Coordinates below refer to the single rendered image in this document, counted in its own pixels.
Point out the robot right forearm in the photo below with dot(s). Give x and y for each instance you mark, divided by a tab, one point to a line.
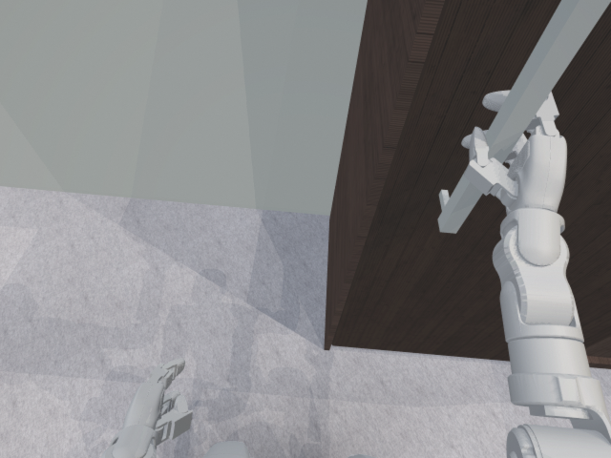
550	369

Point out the robot left forearm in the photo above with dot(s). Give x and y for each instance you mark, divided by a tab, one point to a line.
135	441

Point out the robot left hand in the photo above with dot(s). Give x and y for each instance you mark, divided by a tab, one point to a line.
151	408

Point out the robot right hand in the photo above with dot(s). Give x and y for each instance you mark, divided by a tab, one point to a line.
538	164

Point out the right robot upper arm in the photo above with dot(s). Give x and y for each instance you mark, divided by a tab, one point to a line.
533	441

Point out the wardrobe door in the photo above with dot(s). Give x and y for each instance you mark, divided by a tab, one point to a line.
600	349
418	290

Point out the handle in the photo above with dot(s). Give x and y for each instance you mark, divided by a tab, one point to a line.
568	28

